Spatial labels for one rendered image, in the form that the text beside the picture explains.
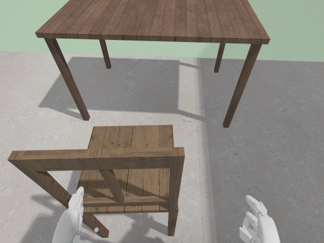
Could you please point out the chair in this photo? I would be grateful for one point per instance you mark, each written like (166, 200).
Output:
(125, 169)

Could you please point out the robot right hand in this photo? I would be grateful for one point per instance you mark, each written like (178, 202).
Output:
(264, 228)

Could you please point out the robot left hand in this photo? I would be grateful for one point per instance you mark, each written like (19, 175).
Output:
(71, 221)

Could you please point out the table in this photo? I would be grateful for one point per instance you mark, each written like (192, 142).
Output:
(198, 21)

